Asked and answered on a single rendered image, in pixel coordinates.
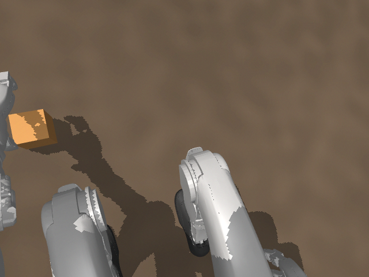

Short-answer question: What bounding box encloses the left robot foot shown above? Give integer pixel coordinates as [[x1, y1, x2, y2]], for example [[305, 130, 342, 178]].
[[106, 224, 123, 277]]

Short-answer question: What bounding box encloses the left robot arm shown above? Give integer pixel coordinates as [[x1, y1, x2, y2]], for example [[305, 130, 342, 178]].
[[0, 116, 17, 277]]

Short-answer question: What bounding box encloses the cube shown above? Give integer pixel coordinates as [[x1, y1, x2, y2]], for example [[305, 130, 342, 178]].
[[8, 109, 58, 149]]

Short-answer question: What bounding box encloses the left robot hand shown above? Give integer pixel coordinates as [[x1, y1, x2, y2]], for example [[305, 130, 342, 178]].
[[0, 71, 18, 151]]

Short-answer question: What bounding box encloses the right robot foot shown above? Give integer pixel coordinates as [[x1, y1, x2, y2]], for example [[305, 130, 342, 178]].
[[175, 189, 210, 257]]

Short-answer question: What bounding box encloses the right robot hand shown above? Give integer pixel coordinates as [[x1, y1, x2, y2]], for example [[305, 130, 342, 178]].
[[263, 249, 307, 277]]

